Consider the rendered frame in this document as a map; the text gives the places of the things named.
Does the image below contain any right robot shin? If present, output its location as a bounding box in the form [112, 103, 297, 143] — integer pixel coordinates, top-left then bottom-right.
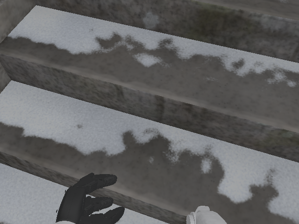
[194, 205, 210, 214]

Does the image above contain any left robot hand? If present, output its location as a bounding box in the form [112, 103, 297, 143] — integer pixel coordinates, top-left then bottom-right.
[56, 173, 125, 224]

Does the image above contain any robot right thigh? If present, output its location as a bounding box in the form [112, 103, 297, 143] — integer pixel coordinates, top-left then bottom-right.
[186, 210, 227, 224]

